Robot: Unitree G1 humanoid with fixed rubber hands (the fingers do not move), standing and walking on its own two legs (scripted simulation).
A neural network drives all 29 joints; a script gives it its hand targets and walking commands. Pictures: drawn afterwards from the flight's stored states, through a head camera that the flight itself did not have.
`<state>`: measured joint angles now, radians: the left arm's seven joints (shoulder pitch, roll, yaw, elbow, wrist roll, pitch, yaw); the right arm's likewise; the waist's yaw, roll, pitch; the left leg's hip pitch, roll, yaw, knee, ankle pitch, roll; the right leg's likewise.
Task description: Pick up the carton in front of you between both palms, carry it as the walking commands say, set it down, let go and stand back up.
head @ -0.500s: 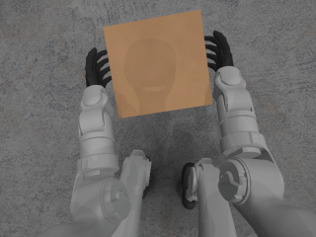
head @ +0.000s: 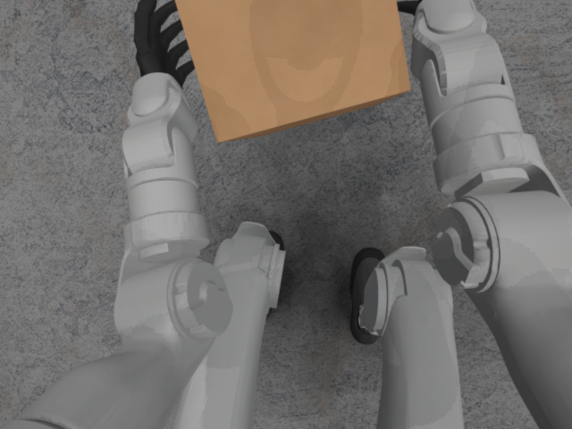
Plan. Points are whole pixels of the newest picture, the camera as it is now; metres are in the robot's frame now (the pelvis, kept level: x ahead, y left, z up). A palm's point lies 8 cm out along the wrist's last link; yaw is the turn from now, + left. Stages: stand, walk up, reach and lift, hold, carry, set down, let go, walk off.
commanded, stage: set down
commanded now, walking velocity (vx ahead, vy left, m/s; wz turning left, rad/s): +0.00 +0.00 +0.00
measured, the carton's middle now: (295, 45) +0.56 +0.07 -0.22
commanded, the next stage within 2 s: none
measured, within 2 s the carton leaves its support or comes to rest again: rests again in 0.80 s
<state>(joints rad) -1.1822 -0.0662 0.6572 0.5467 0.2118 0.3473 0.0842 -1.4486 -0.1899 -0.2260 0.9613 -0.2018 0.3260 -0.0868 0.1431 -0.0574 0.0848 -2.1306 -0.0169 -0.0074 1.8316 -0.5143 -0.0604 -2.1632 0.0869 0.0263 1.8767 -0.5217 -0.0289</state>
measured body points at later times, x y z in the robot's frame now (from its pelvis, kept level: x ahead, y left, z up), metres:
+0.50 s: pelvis +0.01 +0.00 -0.06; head +0.40 +0.01 +0.16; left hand +0.52 +0.24 -0.23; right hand +0.62 -0.05 -0.24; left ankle +0.11 +0.14 -0.43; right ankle +0.10 -0.10 -0.43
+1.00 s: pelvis +0.00 +0.00 -0.08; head +0.39 -0.01 +0.14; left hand +0.52 +0.24 -0.25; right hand +0.63 -0.05 -0.26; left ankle +0.11 +0.14 -0.43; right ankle +0.10 -0.10 -0.43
